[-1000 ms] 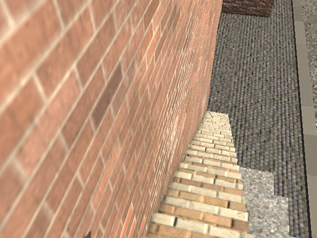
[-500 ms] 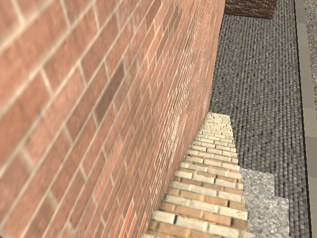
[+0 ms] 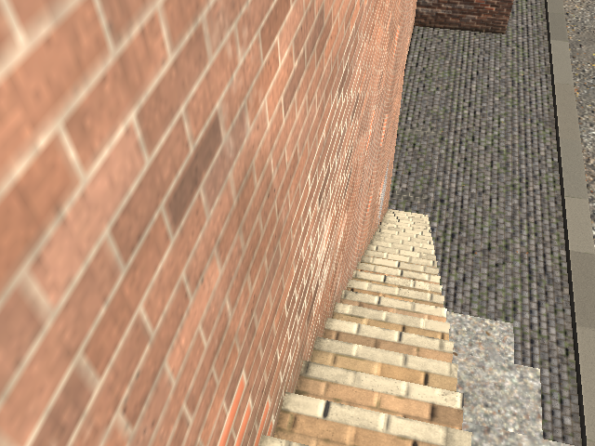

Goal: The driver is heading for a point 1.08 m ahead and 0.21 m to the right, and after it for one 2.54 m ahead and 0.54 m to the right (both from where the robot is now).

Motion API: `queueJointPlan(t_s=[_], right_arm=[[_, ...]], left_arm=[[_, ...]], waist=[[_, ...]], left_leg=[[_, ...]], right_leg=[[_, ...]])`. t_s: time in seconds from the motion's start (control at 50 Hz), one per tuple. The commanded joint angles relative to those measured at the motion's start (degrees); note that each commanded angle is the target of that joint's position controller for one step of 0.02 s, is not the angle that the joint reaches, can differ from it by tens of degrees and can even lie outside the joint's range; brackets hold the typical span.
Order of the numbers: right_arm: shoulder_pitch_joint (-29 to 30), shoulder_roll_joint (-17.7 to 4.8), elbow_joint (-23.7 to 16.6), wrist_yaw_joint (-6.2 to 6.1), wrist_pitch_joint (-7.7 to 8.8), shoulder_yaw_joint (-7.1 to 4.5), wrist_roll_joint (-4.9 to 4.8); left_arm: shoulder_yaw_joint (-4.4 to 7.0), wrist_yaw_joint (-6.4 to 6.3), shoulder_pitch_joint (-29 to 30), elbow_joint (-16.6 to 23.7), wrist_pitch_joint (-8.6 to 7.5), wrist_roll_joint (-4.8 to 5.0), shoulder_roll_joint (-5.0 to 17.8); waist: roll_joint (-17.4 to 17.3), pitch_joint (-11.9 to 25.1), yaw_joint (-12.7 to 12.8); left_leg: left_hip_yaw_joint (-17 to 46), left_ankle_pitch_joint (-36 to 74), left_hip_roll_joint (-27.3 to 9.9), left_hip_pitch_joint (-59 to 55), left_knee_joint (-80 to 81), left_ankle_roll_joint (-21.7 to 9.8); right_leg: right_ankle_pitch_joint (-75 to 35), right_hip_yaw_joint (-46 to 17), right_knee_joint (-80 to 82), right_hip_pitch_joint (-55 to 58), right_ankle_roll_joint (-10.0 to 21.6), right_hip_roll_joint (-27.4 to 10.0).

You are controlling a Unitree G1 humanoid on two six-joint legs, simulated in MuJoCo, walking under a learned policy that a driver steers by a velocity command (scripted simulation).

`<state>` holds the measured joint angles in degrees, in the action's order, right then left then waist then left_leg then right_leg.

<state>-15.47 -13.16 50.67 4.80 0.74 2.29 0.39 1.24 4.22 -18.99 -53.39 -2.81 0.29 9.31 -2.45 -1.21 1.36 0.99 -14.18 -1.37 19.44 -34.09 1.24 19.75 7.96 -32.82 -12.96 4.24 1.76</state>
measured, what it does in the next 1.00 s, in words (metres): stands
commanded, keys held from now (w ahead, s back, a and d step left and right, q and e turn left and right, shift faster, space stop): w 1.00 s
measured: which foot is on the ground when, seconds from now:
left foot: down 0.00-1.00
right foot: down 0.00-1.00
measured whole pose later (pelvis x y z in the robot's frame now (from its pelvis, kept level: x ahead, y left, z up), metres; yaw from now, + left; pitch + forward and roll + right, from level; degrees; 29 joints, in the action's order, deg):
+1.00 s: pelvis +0.00 -0.02 +0.01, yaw +0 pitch -1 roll -1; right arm -15.6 -9.4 64.0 3.6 -2.7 2.9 1.4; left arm 2.6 5.1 -20.8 -59.7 -2.8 0.1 6.2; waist -2.0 -1.5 0.5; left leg 2.1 -13.3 -3.6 17.3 -31.5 2.7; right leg 16.9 7.9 -26.5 -9.2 5.7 4.8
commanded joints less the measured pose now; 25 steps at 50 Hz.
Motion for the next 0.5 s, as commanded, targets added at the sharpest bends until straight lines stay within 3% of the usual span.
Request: queueJointPlan(t_s=[0.02,0.14,0.16,0.2,0.22,0.5], right_arm=[[-1.71,-4.91,-1.62,-0.09,0.45,-1.10,-0.04],[-1.51,-4.62,-0.26,-0.44,0.15,-0.90,0.08],[-1.41,-2.81,0.03,-0.27,-0.49,-0.36,0.79],[-1.69,-3.57,0.99,-0.30,-1.28,-0.36,0.98],[-1.75,-3.52,1.23,-0.38,-1.51,-0.33,0.68],[-2.17,-2.25,6.43,-0.81,-2.67,0.08,1.03]], left_arm=[[1.14,-0.09,-3.19,1.12,-0.54,0.07,5.19],[1.07,0.17,-3.26,0.89,-0.14,-0.11,4.72],[1.15,0.33,-3.97,-0.31,-0.31,0.15,4.75],[1.10,0.65,-4.40,-1.08,-0.22,0.05,3.88],[1.24,0.69,-4.52,-1.19,-0.25,0.01,4.16],[1.68,0.96,-5.70,-4.29,0.49,-0.15,2.72]], waist=[[2.51,-1.07,-0.07],[2.24,-1.32,0.15],[3.36,-1.67,-0.24],[2.30,-2.31,0.05],[2.30,-2.00,-0.03],[2.16,-2.93,-0.09]], left_leg=[[0.12,2.11,0.89,0.37,4.29,-1.55],[-0.02,2.42,0.71,0.35,4.69,-1.21],[-0.04,2.64,0.64,-0.88,6.11,-0.95],[-0.48,2.99,1.15,-0.87,6.61,-0.71],[-0.63,3.37,1.10,-1.16,6.57,-0.72],[-1.22,4.10,1.03,-2.31,7.47,-0.41]], right_leg=[[-9.58,-6.44,8.11,-1.63,-2.74,-3.50],[-9.58,-6.65,8.29,-1.30,-2.50,-3.53],[-9.01,-5.77,9.06,-1.77,-2.23,-2.81],[-9.97,-5.99,9.82,-0.95,-2.04,-2.92],[-10.28,-5.84,9.87,-0.43,-1.96,-2.73],[-9.89,-6.46,12.95,0.79,-2.22,-2.59]])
